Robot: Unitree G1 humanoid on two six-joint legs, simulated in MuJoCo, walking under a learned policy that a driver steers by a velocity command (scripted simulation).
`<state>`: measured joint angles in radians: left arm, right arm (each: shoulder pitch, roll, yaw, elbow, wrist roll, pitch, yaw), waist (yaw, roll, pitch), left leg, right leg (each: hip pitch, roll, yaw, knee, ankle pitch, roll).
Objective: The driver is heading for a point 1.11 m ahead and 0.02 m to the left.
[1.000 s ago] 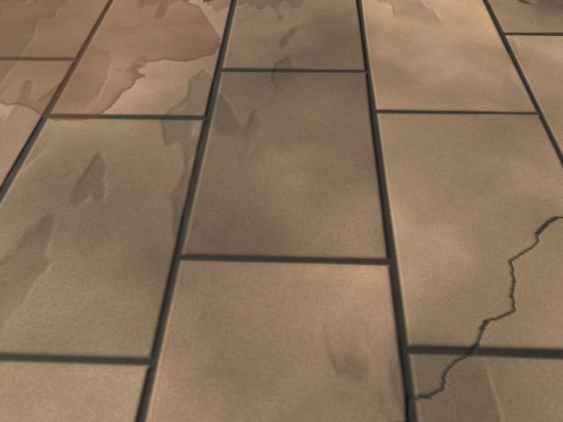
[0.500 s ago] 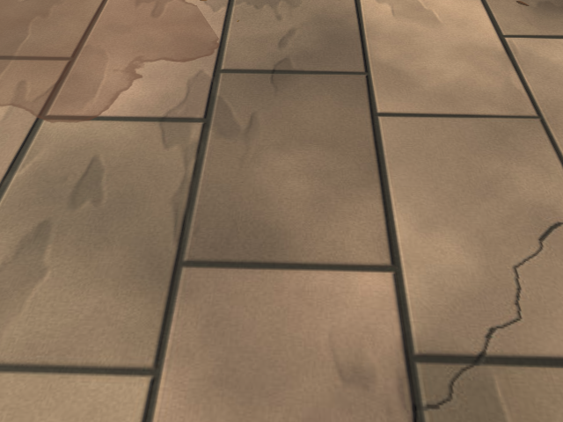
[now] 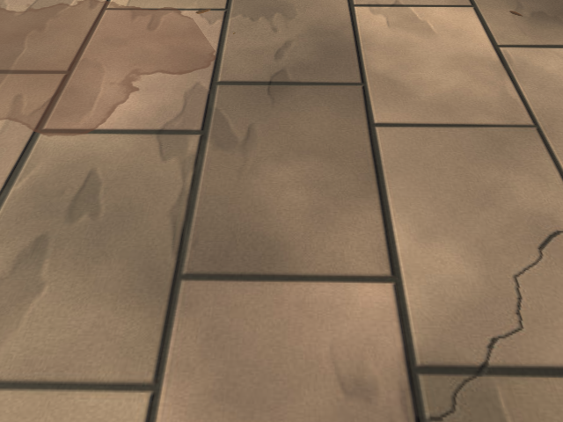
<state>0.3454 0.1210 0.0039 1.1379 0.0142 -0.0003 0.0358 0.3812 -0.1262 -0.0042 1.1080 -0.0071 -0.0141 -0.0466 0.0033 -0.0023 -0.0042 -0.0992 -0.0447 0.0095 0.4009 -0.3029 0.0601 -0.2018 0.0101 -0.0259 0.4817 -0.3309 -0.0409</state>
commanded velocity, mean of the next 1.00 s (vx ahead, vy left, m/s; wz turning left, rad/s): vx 0.43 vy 0.00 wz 0.00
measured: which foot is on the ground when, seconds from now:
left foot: down 0.00-0.20, up 0.22-0.64, down 0.66-1.00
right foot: down 0.00-0.68, up 0.70-1.00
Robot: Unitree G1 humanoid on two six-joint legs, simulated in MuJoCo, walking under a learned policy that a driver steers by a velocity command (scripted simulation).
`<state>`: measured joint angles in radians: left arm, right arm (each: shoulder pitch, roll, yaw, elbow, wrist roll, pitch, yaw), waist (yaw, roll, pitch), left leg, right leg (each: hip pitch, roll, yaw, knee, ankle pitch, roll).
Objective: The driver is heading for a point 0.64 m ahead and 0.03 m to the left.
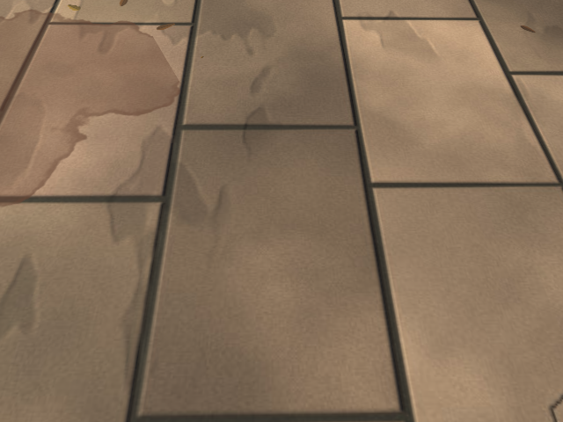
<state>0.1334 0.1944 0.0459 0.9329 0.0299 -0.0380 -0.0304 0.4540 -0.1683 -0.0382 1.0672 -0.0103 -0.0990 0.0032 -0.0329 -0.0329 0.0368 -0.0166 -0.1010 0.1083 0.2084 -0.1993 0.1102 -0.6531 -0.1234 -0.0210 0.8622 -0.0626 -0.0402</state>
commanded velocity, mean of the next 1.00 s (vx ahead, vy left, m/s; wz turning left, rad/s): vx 0.43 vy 0.00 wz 0.06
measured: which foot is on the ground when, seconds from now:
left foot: down 0.00-0.24, up 0.26-0.74, down 0.76-1.00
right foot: up 0.00-0.20, down 0.22-0.76, up 0.78-1.00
